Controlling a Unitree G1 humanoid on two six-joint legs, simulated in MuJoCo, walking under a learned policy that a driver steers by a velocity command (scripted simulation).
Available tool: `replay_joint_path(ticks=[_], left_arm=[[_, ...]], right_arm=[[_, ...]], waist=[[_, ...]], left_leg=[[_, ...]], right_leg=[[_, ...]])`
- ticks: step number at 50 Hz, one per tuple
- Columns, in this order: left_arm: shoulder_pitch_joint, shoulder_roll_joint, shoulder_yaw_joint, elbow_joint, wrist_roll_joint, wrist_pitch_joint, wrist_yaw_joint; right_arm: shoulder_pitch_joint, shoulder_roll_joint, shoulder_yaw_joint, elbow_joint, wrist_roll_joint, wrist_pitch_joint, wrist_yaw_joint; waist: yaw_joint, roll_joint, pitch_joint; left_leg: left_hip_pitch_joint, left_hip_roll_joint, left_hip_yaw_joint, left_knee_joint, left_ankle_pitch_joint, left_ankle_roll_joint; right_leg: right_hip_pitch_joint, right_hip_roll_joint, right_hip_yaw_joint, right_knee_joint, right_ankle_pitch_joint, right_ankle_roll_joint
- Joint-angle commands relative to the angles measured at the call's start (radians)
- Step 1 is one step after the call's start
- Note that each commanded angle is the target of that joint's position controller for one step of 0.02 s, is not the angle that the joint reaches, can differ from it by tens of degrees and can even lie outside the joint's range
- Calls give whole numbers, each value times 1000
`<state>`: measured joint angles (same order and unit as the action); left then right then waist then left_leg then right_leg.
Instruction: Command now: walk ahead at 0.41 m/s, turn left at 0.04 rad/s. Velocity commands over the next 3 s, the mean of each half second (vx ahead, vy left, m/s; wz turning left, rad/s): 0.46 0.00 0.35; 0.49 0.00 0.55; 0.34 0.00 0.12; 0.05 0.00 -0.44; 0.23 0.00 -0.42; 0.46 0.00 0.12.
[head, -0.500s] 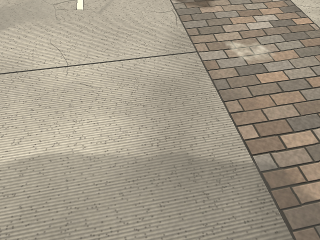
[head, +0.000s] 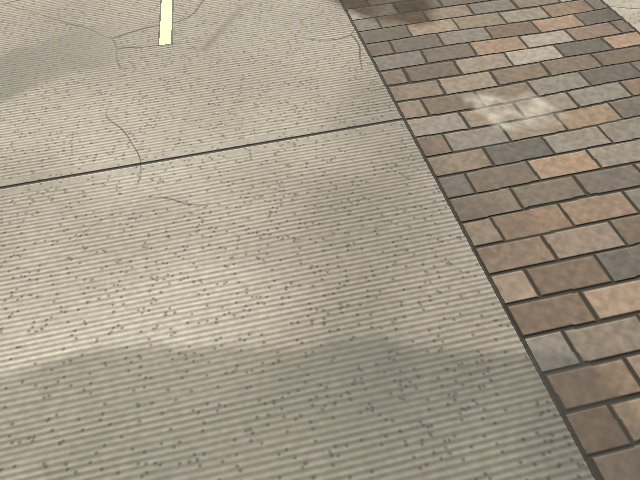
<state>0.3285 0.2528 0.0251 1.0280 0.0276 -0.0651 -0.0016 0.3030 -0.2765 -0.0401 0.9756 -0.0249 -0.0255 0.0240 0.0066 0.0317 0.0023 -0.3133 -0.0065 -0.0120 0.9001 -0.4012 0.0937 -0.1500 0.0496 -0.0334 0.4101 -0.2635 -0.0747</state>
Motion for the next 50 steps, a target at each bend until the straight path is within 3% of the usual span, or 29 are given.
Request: replay_joint_path(ticks=[1, 5, 9, 12, 15, 17, 18, 19, 20, 21, 22, 23, 24, 26, 29, 34, 40, 42, 44, 45, 46, 47, 48, 49, 50], left_arm=[[55, 116, 17, -17, -8, -23, 7], [139, 91, 7, 24, -9, -39, 13], [131, 65, -6, 26, -7, -39, 18], [151, 77, -8, 39, -7, -42, 24], [129, 113, 0, 35, -8, -42, 36], [94, 144, 12, 15, 0, -25, 41], [78, 151, 15, 0, -1, -21, 37], [100, 92, 5, -33, 6, -27, 28], [120, 55, 6, -86, -14, -34, 8], [16, 117, 17, -110, 0, -44, 3], [-41, 122, 17, -134, -7, -58, -2], [-48, 110, 17, -133, -5, -60, 1], [-49, 99, 16, -138, 8, -45, 3], [-28, 68, 12, -150, 24, -5, -1], [-115, 59, 11, -200, 27, 21, -7], [-319, 69, 9, -287, 18, 25, -17], [-476, 75, -6, -371, 5, 10, -25], [-429, 95, -3, -375, 0, 0, -22], [-227, 148, 19, -320, -5, -13, -5], [-81, 184, 33, -292, 3, -27, 10], [81, 259, 51, -290, 27, -30, 30], [32, 318, 68, -290, 32, -12, 28], [-36, 207, 56, -300, 14, -2, 19], [-93, 122, 36, -307, 4, -3, 12], [-115, 89, 27, -297, 10, -7, 6]], right_arm=[[-91, -78, -12, -77, -8, -31, 19], [-153, -45, -5, -96, -3, -12, 25], [-293, -11, 13, -157, -3, -9, 26], [-369, 4, 27, -196, -2, -9, 29], [-281, -34, 14, -181, -4, -15, 20], [-43, -75, -11, -107, -7, -22, 13], [93, -111, -32, -65, -18, -25, 6], [176, -201, -60, -58, -21, -20, -9], [115, -253, -74, -82, -7, -7, -6], [53, -221, -76, -80, 21, -1, -7], [-1, -165, -63, -90, 22, -3, -11], [-30, -120, -54, -88, 16, -8, -11], [-50, -100, -48, -91, 17, -16, -15], [-43, -93, -42, -88, 21, -34, -18], [11, -129, -52, -82, 26, -44, -20], [134, -126, -55, -76, 25, -30, -24], [214, -135, -58, -83, 6, -22, -40], [174, -152, -63, -100, 4, -23, -49], [110, -174, -67, -121, 5, -33, -40], [90, -168, -65, -129, 17, -44, -28], [111, -79, -42, -165, 28, -55, -24], [250, -36, -34, -185, 50, -47, -25], [215, -117, -41, -142, 10, -29, -35], [135, -113, -42, -146, 0, -27, -25], [98, -89, -38, -155, -1, -27, -18]], waist=[[5, -91, 109], [14, -95, 95], [26, -102, 138], [39, -109, 149], [-19, -129, 77], [-114, -147, -59], [-178, -119, -122], [-173, 39, -208], [-100, 202, -282], [-101, 48, -166], [-78, -12, -53], [-32, -91, 19], [-1, -105, 39], [31, -70, 21], [16, -34, 39], [-69, 11, 44], [-120, 42, 46], [-79, 56, 38], [15, 47, -51], [92, 2, -138], [129, -125, -299], [28, -358, -368], [12, -153, -221], [13, -61, -93], [0, -43, -34]], left_leg=[[-394, 78, -26, 125, 122, -7], [-425, 51, -9, 145, 208, -44], [-400, 34, 59, -43, 307, -55], [-304, 19, 130, -215, 344, -24], [-157, -49, 179, -278, 294, 40], [65, -98, 170, -313, 241, 89], [261, -75, 107, -378, 226, 126], [453, 171, -222, -390, 156, 199], [647, 363, -803, -577, 116, 376], [564, 329, -707, -637, 35, 342], [412, 305, -576, -663, 92, 303], [277, 263, -483, -684, 228, 263], [183, 214, -408, -688, 338, 238], [105, 160, -314, -693, 467, 220], [77, 111, -263, -711, 482, 197], [202, 86, -286, -681, 547, 120], [359, 111, -351, -590, 697, 121], [340, 121, -371, -547, 742, 95], [264, 78, -354, -372, 903, 49], [169, 22, -313, -179, 819, 26], [34, -34, -224, 98, 405, 13], [-237, -163, -126, 311, -186, -11], [-313, -56, -128, 380, -84, -3], [-296, -30, -117, 347, 19, -10], [-275, -8, -109, 308, 62, -17]], right_leg=[[201, -286, 361, -316, -106, -107], [220, -247, 146, -289, 322, -82], [158, -216, 16, -301, 467, -67], [163, -236, -38, -295, 595, -56], [245, -259, -94, -112, 1028, -31], [241, -270, -113, 217, 1123, -26], [113, -247, -130, 454, 934, -15], [-104, -158, -141, 802, 314, 1], [-486, 44, 3, 1099, -273, 35], [-595, -45, 113, 1091, -163, 16], [-584, -89, 102, 1010, -61, 15], [-524, -122, 95, 923, -25, 23], [-455, -142, 98, 861, -27, 41], [-380, -152, 86, 774, -40, 74], [-428, -156, 49, 641, 46, 112], [-535, -131, 39, 416, 241, 133], [-542, -70, 38, 232, 221, 109], [-413, -51, 55, 144, 185, 85], [-103, -3, 42, 73, 127, 46], [124, -70, 92, 27, 144, 12], [358, -343, 351, 24, -32, -32], [484, -526, 815, -105, -67, -161], [345, -473, 778, -116, -198, -153], [200, -410, 599, -137, -146, -131], [111, -358, 474, -161, -13, -113]])
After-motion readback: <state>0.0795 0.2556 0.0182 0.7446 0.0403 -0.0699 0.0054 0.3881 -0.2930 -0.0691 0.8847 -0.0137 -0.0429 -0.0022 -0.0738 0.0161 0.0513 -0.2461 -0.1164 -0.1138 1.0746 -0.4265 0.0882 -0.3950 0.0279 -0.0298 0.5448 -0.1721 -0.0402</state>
